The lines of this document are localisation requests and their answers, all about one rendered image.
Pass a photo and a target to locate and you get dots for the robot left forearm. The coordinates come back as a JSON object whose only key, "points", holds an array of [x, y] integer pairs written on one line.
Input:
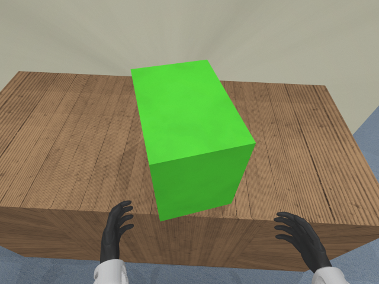
{"points": [[111, 272]]}

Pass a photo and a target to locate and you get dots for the pedestal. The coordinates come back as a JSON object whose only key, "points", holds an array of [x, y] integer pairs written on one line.
{"points": [[72, 148]]}

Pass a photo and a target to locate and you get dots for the robot right hand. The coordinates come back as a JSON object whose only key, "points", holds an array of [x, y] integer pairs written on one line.
{"points": [[304, 239]]}

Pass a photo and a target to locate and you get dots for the robot right forearm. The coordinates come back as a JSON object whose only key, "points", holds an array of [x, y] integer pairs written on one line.
{"points": [[328, 275]]}

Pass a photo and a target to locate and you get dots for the carton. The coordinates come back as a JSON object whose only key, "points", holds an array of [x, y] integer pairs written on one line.
{"points": [[197, 144]]}

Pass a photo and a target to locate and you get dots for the robot left hand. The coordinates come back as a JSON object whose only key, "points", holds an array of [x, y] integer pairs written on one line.
{"points": [[112, 232]]}

